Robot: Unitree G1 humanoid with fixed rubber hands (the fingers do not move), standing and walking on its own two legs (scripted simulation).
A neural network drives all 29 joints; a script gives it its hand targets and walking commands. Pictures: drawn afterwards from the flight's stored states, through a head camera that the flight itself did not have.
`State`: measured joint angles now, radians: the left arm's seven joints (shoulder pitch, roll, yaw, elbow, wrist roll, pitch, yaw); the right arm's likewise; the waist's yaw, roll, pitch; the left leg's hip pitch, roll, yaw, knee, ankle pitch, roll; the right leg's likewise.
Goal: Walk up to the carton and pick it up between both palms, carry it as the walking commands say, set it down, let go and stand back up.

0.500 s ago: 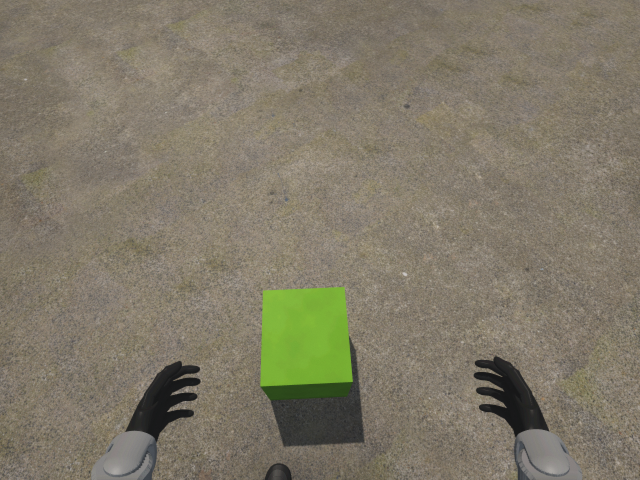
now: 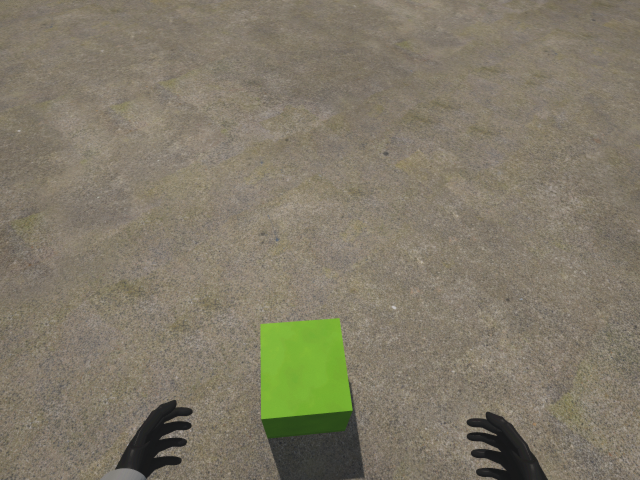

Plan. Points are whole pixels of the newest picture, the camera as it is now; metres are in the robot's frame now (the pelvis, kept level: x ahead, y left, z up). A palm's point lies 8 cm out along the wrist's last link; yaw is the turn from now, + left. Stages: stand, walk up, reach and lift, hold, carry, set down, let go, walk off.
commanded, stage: let go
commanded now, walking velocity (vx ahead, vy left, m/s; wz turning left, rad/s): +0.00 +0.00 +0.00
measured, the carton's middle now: (303, 378) +0.46 +0.05 -0.66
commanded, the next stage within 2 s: stand in 0.10 s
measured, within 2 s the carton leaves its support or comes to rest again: neither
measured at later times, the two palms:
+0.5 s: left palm out of the picture +0.13 +0.25 -0.10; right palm (535, 475) +0.17 -0.27 -0.11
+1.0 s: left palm out of the picture +0.04 +0.24 -0.13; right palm out of the picture +0.12 -0.27 -0.13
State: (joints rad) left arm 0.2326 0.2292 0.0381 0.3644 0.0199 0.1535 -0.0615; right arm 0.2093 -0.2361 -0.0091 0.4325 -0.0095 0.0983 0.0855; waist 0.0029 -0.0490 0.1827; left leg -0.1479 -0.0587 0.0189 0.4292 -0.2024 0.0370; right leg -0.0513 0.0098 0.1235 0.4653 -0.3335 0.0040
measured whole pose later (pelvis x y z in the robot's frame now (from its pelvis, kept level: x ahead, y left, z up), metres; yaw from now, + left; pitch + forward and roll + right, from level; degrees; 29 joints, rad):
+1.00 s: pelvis +0.05 -0.02 -0.01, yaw +6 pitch +3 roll +1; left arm 0.44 0.26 -0.01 0.74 0.02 0.00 0.05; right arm 0.34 -0.24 0.01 0.86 -0.02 0.00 -0.03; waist 0.01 -0.03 -0.08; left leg -0.32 -0.07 -0.09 0.60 -0.33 0.01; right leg -0.15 0.01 -0.01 0.53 -0.44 -0.02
